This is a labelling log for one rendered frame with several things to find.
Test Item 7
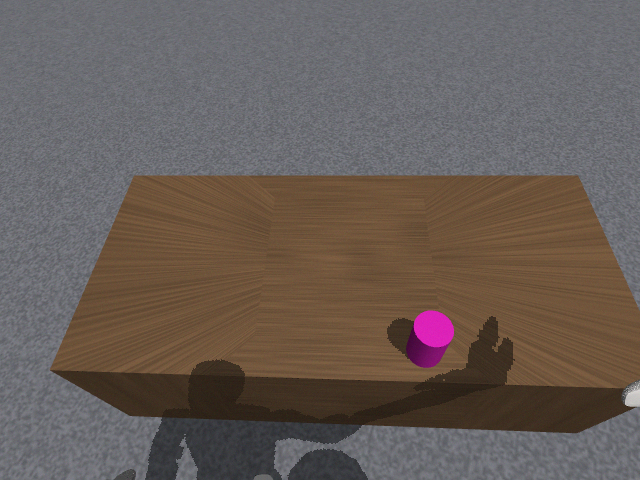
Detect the right robot hand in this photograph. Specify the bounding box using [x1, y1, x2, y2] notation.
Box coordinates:
[621, 379, 640, 407]

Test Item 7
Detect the can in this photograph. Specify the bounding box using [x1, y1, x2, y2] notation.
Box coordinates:
[406, 311, 454, 368]

